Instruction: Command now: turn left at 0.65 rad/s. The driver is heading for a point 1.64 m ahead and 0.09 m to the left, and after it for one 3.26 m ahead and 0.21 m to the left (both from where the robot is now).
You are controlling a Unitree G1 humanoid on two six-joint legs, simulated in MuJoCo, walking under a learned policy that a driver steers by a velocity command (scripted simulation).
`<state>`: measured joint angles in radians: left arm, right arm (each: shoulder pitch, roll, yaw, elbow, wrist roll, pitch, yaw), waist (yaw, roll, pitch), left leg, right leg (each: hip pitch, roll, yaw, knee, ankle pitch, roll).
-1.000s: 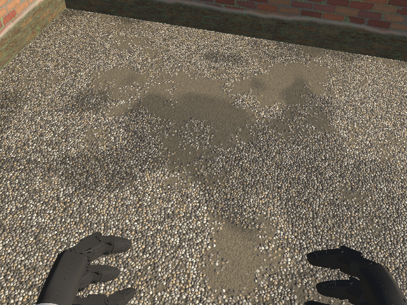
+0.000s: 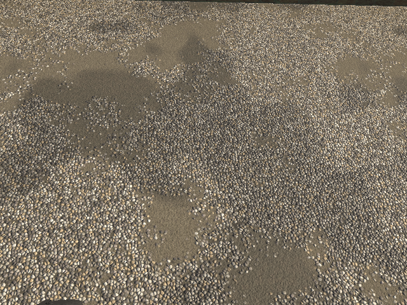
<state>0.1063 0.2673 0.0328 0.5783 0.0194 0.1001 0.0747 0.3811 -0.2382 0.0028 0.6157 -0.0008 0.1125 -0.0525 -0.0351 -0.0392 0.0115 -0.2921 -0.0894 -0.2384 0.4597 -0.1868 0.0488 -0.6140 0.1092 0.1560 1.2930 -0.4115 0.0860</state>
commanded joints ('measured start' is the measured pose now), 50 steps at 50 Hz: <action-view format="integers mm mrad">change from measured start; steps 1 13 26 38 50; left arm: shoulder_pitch -91 136 49 -61 -177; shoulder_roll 6 59 96 63 81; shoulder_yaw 0 16 -50 -80 -76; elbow -97 -21 -74 -198 -313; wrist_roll -3 12 26 8 22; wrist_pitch -34 -90 -9 -38 -48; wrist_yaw -14 -69 -35 -70 -106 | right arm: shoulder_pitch -39 -103 -333 -386 -464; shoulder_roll -159 -97 -63 -60 -92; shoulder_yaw -56 -44 44 38 18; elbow -95 -125 -255 -317 -315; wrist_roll -3 18 -43 -103 -107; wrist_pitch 34 34 -100 -117 -139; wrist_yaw -20 -43 29 52 55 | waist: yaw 20 35 62 27 47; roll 150 -76 -110 126 4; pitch -73 -201 -9 -168 -178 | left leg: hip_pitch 227 -308 -166 433 389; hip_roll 166 -97 84 188 209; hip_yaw -324 -242 97 201 365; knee -159 393 61 4 84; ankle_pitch -55 -468 -138 193 232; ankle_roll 164 8 -179 -52 -60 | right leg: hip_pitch -96 836 578 183 203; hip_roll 6 -293 -189 -26 -82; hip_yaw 20 234 359 171 116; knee -230 -897 -1058 -786 -712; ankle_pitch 39 640 264 274 634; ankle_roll -2 -184 -249 -134 -123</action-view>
